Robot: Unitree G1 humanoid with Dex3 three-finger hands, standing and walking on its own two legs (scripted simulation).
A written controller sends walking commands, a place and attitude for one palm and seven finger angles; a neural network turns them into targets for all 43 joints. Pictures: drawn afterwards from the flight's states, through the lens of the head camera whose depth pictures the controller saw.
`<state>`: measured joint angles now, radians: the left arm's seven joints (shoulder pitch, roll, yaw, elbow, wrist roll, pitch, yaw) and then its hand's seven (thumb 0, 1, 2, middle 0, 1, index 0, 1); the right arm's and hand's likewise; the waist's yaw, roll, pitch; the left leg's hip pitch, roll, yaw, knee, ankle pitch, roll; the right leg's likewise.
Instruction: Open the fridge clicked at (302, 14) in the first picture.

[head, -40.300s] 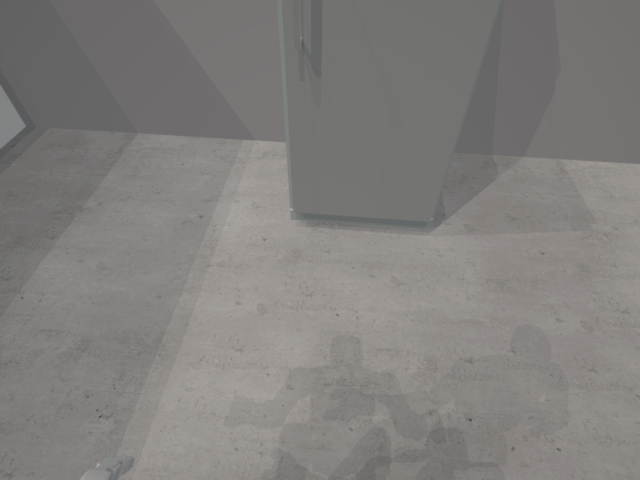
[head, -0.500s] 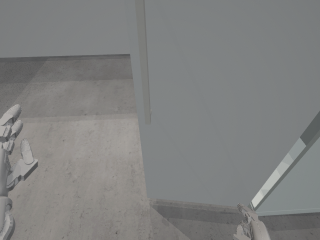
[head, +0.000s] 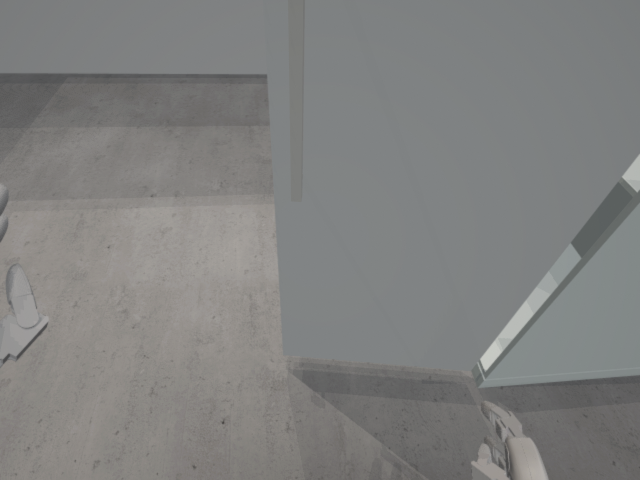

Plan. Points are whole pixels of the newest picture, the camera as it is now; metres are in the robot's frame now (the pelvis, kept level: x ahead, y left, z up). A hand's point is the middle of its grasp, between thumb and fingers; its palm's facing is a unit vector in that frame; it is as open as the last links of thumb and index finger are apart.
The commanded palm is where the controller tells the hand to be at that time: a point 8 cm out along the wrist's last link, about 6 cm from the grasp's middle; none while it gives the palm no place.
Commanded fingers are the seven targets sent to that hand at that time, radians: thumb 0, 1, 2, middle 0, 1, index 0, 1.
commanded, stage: step back with the hand held close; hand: left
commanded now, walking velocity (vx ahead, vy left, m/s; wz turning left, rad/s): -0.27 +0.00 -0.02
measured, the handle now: (298, 73) +0.56 +0.09 +0.24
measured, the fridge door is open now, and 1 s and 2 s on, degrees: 81 81 81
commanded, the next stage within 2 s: stop stepping back and stand still in 0.60 s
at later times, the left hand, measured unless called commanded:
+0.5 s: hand (5, 407) +0.13 +0.26 +0.17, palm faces +0.41 -0.79 -0.46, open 7.4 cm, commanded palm +0.06 +0.30 +0.19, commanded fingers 0.00 0.90 0.90 -0.20 -0.30 -0.20 -0.30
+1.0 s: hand out of the picture +0.02 +0.29 +0.19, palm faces +0.42 -0.78 -0.45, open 7.5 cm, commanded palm -0.04 +0.33 +0.19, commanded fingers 0.00 0.90 0.90 -0.20 -0.30 -0.20 -0.30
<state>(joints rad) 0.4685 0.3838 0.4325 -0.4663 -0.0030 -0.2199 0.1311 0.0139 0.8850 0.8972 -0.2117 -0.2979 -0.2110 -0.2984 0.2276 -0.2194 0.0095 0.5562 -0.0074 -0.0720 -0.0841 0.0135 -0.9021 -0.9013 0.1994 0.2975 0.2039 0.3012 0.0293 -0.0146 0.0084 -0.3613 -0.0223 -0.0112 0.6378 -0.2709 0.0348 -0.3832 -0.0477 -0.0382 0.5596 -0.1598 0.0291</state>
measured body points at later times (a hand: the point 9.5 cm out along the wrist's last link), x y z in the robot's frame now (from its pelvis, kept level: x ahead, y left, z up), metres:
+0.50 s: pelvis -0.07 +0.00 +0.00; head -0.05 +0.02 +0.45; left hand +0.10 +0.30 +0.20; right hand +0.12 -0.24 -0.06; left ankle +0.05 +0.10 -0.72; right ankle -0.02 -0.13 -0.72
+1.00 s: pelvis -0.18 +0.03 +0.00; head -0.15 +0.07 +0.45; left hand -0.01 +0.33 +0.21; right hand +0.03 -0.17 -0.05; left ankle -0.01 +0.10 -0.72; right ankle -0.32 -0.07 -0.73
